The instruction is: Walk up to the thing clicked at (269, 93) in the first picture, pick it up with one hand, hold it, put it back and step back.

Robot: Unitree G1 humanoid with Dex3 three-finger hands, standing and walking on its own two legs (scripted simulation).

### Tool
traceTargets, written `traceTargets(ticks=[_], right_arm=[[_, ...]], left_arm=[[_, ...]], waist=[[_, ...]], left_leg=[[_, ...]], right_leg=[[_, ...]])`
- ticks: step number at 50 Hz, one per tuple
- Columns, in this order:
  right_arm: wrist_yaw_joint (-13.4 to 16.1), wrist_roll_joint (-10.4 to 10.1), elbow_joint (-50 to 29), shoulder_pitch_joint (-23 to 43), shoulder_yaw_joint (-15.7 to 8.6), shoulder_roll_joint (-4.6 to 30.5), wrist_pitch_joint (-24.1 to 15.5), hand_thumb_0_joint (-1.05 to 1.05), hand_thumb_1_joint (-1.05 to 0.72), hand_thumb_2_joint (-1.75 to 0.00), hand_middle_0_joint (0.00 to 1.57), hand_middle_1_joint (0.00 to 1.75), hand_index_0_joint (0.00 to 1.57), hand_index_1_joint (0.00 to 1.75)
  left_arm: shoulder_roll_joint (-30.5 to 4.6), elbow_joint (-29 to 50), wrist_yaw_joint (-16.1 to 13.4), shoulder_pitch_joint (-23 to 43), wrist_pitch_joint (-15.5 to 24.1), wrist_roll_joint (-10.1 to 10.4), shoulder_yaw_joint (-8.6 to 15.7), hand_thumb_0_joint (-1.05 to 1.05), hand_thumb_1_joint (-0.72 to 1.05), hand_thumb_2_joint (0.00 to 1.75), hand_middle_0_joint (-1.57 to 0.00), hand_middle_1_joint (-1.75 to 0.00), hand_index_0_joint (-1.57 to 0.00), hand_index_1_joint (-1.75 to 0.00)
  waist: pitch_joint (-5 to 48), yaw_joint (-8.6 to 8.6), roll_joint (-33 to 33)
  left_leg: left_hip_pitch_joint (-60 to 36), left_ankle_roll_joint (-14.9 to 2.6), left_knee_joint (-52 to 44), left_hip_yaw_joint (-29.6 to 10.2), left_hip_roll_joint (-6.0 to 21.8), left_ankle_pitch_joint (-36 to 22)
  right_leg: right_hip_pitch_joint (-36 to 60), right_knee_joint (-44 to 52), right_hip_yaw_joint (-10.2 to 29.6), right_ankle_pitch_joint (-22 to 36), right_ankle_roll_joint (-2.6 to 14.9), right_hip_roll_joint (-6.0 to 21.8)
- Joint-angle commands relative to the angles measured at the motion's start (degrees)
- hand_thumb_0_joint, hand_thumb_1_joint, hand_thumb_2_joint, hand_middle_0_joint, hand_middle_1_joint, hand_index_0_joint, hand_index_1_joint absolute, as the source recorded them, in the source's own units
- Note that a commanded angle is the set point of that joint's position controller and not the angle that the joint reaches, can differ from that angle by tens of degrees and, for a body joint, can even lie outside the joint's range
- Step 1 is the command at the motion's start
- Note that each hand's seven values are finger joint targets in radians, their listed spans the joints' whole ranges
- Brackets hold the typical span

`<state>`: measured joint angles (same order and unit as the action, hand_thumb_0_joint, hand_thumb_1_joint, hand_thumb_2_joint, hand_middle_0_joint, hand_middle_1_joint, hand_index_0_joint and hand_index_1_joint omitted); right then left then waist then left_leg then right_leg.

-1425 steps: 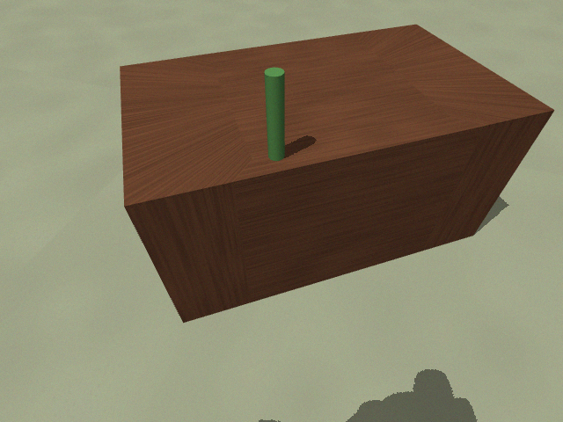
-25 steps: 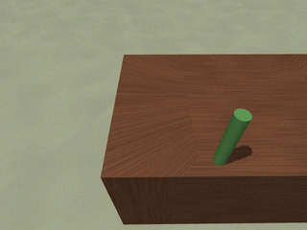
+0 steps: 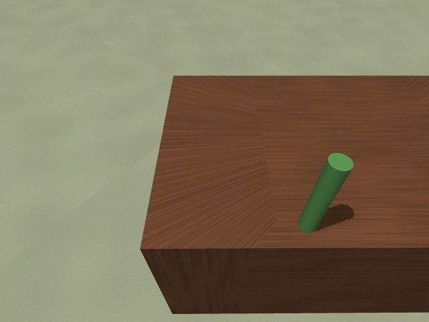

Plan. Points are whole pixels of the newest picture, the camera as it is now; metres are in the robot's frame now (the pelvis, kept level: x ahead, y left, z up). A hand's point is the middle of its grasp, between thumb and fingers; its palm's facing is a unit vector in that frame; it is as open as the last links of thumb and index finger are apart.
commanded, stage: stand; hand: right
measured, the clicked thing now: (321, 198) +0.39 -0.22 -0.01
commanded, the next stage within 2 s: step back in 0.22 s
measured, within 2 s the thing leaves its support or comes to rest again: neither
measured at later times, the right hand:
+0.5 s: hand out of the picture +0.07 -0.29 -0.18, palm faces -0.04 +0.93 -0.37, open 7.4 cm
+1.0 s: hand out of the picture -0.04 -0.24 -0.16, palm faces -0.12 +0.91 -0.40, open 7.4 cm
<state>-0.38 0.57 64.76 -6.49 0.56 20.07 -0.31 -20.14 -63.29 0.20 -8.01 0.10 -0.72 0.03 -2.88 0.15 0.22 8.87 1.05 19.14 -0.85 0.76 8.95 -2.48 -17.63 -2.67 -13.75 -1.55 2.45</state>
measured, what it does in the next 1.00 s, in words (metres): walks backwards: left foot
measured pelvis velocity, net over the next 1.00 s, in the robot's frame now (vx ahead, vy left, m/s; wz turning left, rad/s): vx -0.16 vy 0.02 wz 0.05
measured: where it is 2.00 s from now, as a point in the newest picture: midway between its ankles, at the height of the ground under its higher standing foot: outside the picture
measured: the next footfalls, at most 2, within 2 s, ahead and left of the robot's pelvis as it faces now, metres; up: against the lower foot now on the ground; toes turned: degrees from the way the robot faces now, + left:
left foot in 0.78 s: -0.11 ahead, +0.13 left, +0.00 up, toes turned +3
right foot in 1.14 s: -0.18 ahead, -0.11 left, +0.00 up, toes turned +1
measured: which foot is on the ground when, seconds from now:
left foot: down 0.00-0.48, up 0.50-0.76, down 0.78-1.00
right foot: down 0.00-0.80, up 0.82-1.00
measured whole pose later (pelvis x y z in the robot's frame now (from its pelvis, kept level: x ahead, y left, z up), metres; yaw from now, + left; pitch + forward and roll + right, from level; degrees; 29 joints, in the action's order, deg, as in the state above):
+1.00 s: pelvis -0.16 +0.02 -0.02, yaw +3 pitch -1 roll -1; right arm -0.1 1.7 50.9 -5.7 -1.9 20.5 2.8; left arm -23.3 -49.1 -1.5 -7.7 -3.2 -0.2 4.1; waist -10.7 0.7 1.3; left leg 17.1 -1.5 33.4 -0.5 0.6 15.5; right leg -25.5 -65.9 6.0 -30.3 -0.7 -5.3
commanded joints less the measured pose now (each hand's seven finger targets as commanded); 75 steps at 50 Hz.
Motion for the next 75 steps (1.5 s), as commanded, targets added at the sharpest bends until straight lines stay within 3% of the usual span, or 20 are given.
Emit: traceTargets(ticks=[1, 10, 13, 20, 22, 24, 25, 29, 33, 37, 39, 41, 44, 55, 57, 59, 62, 69, 73, 75], right_arm=[[1.06, -0.12, -3.14, 1.59, -2.50, 12.06, -1.42, 0.00, -0.90, -0.90, 0.20, 0.30, 0.20, 0.30], [1.16, -0.16, -3.36, 1.21, -2.37, 11.79, -1.38, 0.00, -0.90, -0.90, 0.20, 0.30, 0.20, 0.30], [0.72, -1.06, -6.52, 1.79, -4.35, 14.53, 0.26, 0.00, -0.90, -0.90, 0.20, 0.30, 0.20, 0.30], [0.80, -0.49, -13.44, 5.66, -6.97, 17.35, 2.45, 0.00, -0.90, -0.90, 0.20, 0.30, 0.20, 0.30], [0.79, -0.54, -15.65, 7.80, -6.89, 15.97, 2.95, 0.00, -0.90, -0.90, 0.20, 0.30, 0.20, 0.30], [1.09, -0.43, -17.48, 7.63, -5.88, 10.99, 3.62, 0.00, -0.90, -0.90, 0.20, 0.30, 0.20, 0.30], [1.49, 0.45, -16.79, 3.69, -6.19, 11.83, 4.02, 0.00, -0.90, -0.90, 0.20, 0.30, 0.20, 0.30], [1.03, -1.07, -14.45, -3.64, -7.27, 14.59, 3.63, 0.00, -0.90, -0.90, 0.20, 0.30, 0.20, 0.30], [1.11, -0.10, -17.18, 1.07, -5.80, 13.01, 2.96, 0.00, -0.90, -0.90, 0.20, 0.30, 0.20, 0.30], [0.99, 0.79, -14.76, -5.31, -6.36, 12.96, 2.10, 0.00, -0.90, -0.90, 0.20, 0.30, 0.20, 0.30], [0.92, 1.96, -14.42, -5.99, -7.85, 16.93, 1.58, 0.00, -0.90, -0.90, 0.20, 0.30, 0.20, 0.30], [0.26, 1.33, -15.78, -4.62, -9.14, 24.55, 1.62, 0.00, -0.90, -0.90, 0.20, 0.30, 0.20, 0.30], [1.35, 1.63, -17.65, 4.30, -6.91, 16.57, 1.81, 0.00, -0.90, -0.90, 0.20, 0.30, 0.20, 0.30], [1.54, 0.04, -20.18, 2.54, -6.84, 16.15, 2.89, 0.00, -0.90, -0.90, 0.20, 0.30, 0.20, 0.30], [1.19, -0.76, -20.62, 1.28, -5.86, 12.91, 3.16, 0.00, -0.90, -0.90, 0.20, 0.30, 0.20, 0.30], [2.05, -0.34, -21.01, 5.20, -6.38, 13.08, 3.60, 0.00, -0.90, -0.90, 0.20, 0.30, 0.20, 0.30], [2.11, -1.60, -18.17, -1.57, -6.39, 13.66, 2.96, 0.00, -0.90, -0.90, 0.20, 0.30, 0.20, 0.30], [2.09, 0.06, -19.81, -0.77, -5.90, 12.62, 2.14, 0.00, -0.90, -0.90, 0.20, 0.30, 0.20, 0.30], [1.51, 0.87, -16.16, -9.43, -6.91, 12.95, 1.26, 0.00, -0.90, -0.90, 0.20, 0.30, 0.20, 0.30], [0.84, 1.76, -18.37, -4.24, -8.84, 22.85, 1.17, 0.00, -0.90, -0.90, 0.20, 0.30, 0.20, 0.30]], left_arm=[[-11.86, 2.70, -0.87, 0.66, 1.42, 0.13, 2.55, 0.00, 0.90, 0.90, -0.20, -0.30, -0.20, -0.30], [-12.22, 2.97, -0.92, 1.36, 1.30, 0.06, 2.69, 0.00, 0.90, 0.90, -0.20, -0.30, -0.20, -0.30], [-14.23, 5.87, -1.47, 0.96, 0.00, 1.46, 5.53, 0.00, 0.90, 0.90, -0.20, -0.30, -0.20, -0.30], [-11.37, 8.94, -0.98, -4.26, -2.22, 0.70, 6.15, 0.00, 0.90, 0.90, -0.20, -0.30, -0.20, -0.30], [-12.61, 8.97, -0.86, -6.87, -2.02, 0.22, 6.75, 0.00, 0.90, 0.90, -0.20, -0.30, -0.20, -0.30], [-20.69, 12.21, -0.85, -2.62, -0.89, -1.21, 8.31, 0.00, 0.90, 0.90, -0.20, -0.30, -0.20, -0.30], [-22.60, 14.61, -1.22, 1.98, -0.58, -1.80, 8.38, 0.00, 0.90, 0.90, -0.20, -0.30, -0.20, -0.30], [-17.03, 17.80, -1.86, 8.71, -0.17, -1.84, 7.67, 0.00, 0.90, 0.90, -0.20, -0.30, -0.20, -0.30], [-16.49, 17.17, -2.78, -0.84, -0.42, -1.59, 7.62, 0.00, 0.90, 0.90, -0.20, -0.30, -0.20, -0.30], [-18.19, 19.03, -2.34, 1.39, -1.37, -0.16, 7.85, 0.00, 0.90, 0.90, -0.20, -0.30, -0.20, -0.30], [-14.70, 20.30, -1.94, 0.60, -2.01, 0.69, 6.70, 0.00, 0.90, 0.90, -0.20, -0.30, -0.20, -0.30], [-14.03, 20.69, -3.23, 6.75, -2.20, -0.06, 7.22, 0.00, 0.90, 0.90, -0.20, -0.30, -0.20, -0.30], [-13.11, 17.40, -3.07, -0.82, -2.38, 1.19, 7.20, 0.00, 0.90, 0.90, -0.20, -0.30, -0.20, -0.30], [-10.99, 15.70, -1.72, -8.24, -0.10, -0.54, 7.03, 0.00, 0.90, 0.90, -0.20, -0.30, -0.20, -0.30], [-16.23, 16.06, -1.76, -8.26, 0.68, -1.94, 8.44, 0.00, 0.90, 0.90, -0.20, -0.30, -0.20, -0.30], [-23.12, 19.42, -1.54, -3.85, 0.97, -1.81, 9.70, 0.00, 0.90, 0.90, -0.20, -0.30, -0.20, -0.30], [-16.50, 21.07, -2.00, 3.22, 0.53, -0.98, 8.30, 0.00, 0.90, 0.90, -0.20, -0.30, -0.20, -0.30], [-15.38, 22.13, -2.89, -2.64, -0.75, -1.47, 8.00, 0.00, 0.90, 0.90, -0.20, -0.30, -0.20, -0.30], [-15.69, 23.74, -2.00, 1.95, -1.97, -0.07, 7.26, 0.00, 0.90, 0.90, -0.20, -0.30, -0.20, -0.30], [-11.92, 24.75, -2.26, 1.88, -2.15, 0.48, 6.33, 0.00, 0.90, 0.90, -0.20, -0.30, -0.20, -0.30]], waist=[[4.63, 0.19, -0.11], [3.89, -0.30, 0.42], [3.14, -0.31, -1.31], [8.72, 1.55, -10.87], [8.02, 3.40, -4.83], [1.63, 3.17, 12.54], [0.89, 1.82, 13.11], [4.17, -2.11, 7.37], [7.14, 3.80, 10.23], [9.13, 0.21, 12.17], [8.52, -0.84, 1.04], [6.86, -5.15, -15.07], [4.40, 1.65, -7.99], [8.54, 1.01, -9.67], [6.62, 0.51, 1.95], [1.52, 3.64, 13.63], [2.81, -1.73, 5.06], [4.87, 3.42, 10.77], [7.58, -1.41, 8.83], [5.91, -1.28, -15.05]], left_leg=[[-3.79, -2.01, -0.56, -4.74, 6.73, -15.16], [-3.37, -1.92, -1.14, -4.60, 6.62, -13.21], [0.43, -6.24, 7.57, -4.60, 6.79, -30.07], [9.50, -14.34, 6.35, -14.20, 14.10, -15.62], [13.40, -11.91, 15.92, -10.41, 9.00, -8.56], [19.86, -2.99, 40.15, -5.45, -8.54, 22.91], [19.22, -2.74, 49.92, -9.93, -6.16, 26.05], [17.67, -1.39, 52.57, -8.45, -5.11, 18.75], [22.27, -0.58, 33.52, -5.60, -2.19, 21.92], [9.55, -1.83, 12.80, 0.22, -2.19, 13.03], [-1.10, -4.65, 4.84, -10.05, 5.80, -8.93], [5.81, -18.57, 0.35, -30.39, 21.57, -19.78], [0.99, -13.83, 5.23, -13.33, 13.46, -20.87], [-1.83, -12.19, 15.74, -7.80, 12.13, -15.49], [14.70, -5.37, 22.68, -4.89, 5.68, 1.72], [18.43, -1.20, 46.94, -7.97, -4.43, 28.81], [18.68, -0.91, 53.01, -10.66, -7.14, 20.36], [17.85, -0.13, 29.80, -4.19, -2.68, 22.45], [2.94, -1.77, 6.12, 1.01, -2.27, 4.06], [2.61, -13.03, -0.75, -27.65, 18.67, -7.17]], right_leg=[[-0.89, 2.74, 3.76, 12.66, 2.10, 6.06], [-1.56, 3.03, 3.88, 10.57, 2.11, 5.99], [-2.81, -8.35, 2.18, 21.50, 3.75, 3.70], [-5.29, -26.59, 1.82, -5.52, 5.51, -2.11], [-6.97, -18.88, 7.09, -4.92, 8.03, 2.13], [-14.29, 1.92, 28.04, 11.51, 15.80, 20.43], [-19.82, 1.63, 32.58, 13.61, 20.43, 24.66], [-12.59, -7.68, 13.16, 21.53, 14.28, 13.28], [4.49, -13.43, 14.15, 31.48, 14.56, 14.84], [-0.77, -18.96, 11.71, 33.79, 12.40, 13.60], [-15.50, -26.55, 7.71, 15.15, 5.87, 5.44], [-22.36, -46.89, 10.85, -27.67, 2.44, -8.37], [-28.19, -56.06, 13.47, -18.10, 3.28, -8.11], [-10.14, -9.00, 2.07, -1.32, 1.96, -4.10], [-2.28, -4.87, 17.33, 6.73, 5.74, 4.78], [-15.68, -1.57, 37.33, 19.75, 20.78, 22.15], [-12.51, -8.52, 17.11, 27.29, 14.20, 11.54], [-0.53, -12.72, 16.18, 30.95, 14.12, 12.29], [-9.31, -20.15, 13.67, 20.57, 9.26, 8.47], [-24.96, -35.72, 5.53, -16.18, 2.98, -8.49]])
